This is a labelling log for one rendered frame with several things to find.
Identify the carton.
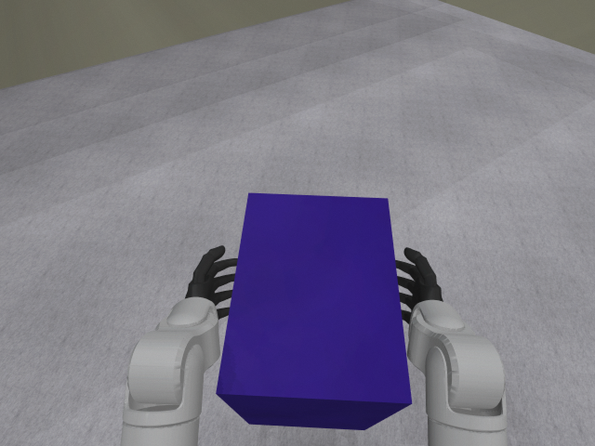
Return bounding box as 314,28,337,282
216,193,412,430

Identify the left robot forearm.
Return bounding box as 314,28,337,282
120,297,220,446

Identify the right robot forearm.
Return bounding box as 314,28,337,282
407,300,508,446

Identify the robot left hand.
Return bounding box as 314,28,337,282
185,245,238,319

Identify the robot right hand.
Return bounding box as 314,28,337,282
395,247,443,324

